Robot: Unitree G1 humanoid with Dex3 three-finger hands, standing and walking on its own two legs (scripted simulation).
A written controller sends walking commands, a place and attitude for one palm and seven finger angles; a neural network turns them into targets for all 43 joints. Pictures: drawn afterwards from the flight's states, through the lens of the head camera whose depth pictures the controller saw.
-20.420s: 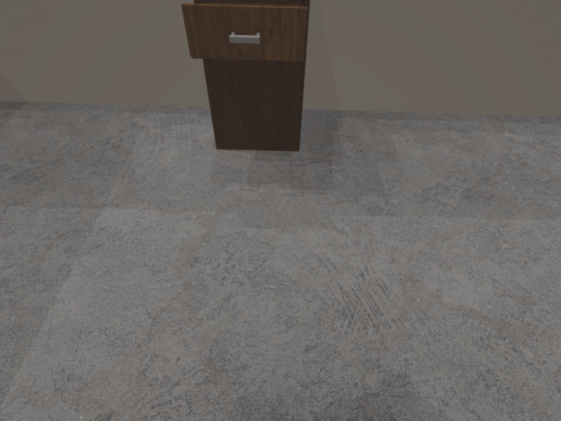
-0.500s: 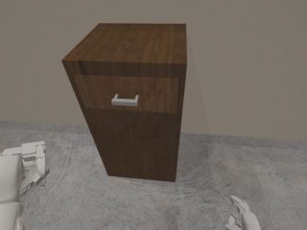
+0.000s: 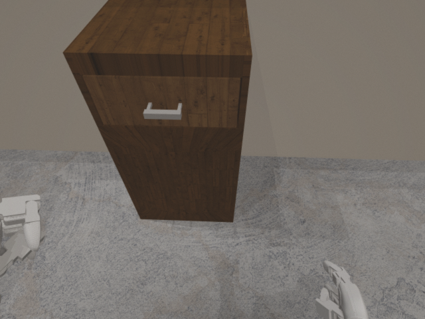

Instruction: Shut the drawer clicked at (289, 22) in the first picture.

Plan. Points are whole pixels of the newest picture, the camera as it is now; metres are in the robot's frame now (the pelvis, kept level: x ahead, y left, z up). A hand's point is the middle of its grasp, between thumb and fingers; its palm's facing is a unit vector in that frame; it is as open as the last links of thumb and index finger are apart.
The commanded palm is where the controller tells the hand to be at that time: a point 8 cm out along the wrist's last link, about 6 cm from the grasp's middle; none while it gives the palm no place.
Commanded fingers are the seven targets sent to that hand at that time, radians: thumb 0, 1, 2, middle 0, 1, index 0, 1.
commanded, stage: step back with the hand held close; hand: left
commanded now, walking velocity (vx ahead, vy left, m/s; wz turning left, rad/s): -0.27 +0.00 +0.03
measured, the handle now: (163, 110) +0.66 +0.20 -0.01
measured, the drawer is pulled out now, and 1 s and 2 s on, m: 0.00 0.00 0.00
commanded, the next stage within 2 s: stop stepping back and stand still in 1.04 s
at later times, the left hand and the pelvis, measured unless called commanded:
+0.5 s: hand (12, 281) +0.13 +0.24 +0.16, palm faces +0.40 -0.75 -0.53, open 3.3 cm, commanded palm +0.06 +0.28 +0.18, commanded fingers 0.00 0.90 0.90 -1.40 -1.60 -1.40 -1.60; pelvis -0.05 -0.01 -0.01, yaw +3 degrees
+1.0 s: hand out of the picture +0.07 +0.22 +0.17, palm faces +0.37 -0.82 -0.45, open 3.3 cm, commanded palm +0.00 +0.27 +0.18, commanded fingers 0.00 0.90 0.90 -1.40 -1.60 -1.40 -1.60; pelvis -0.12 -0.01 -0.01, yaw +2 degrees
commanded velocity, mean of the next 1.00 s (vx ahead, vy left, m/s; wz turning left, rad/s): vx -0.37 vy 0.00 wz -0.03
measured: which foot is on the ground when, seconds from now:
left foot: down 0.00-1.00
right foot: down 0.00-0.68, up 0.70-0.86, down 0.88-1.00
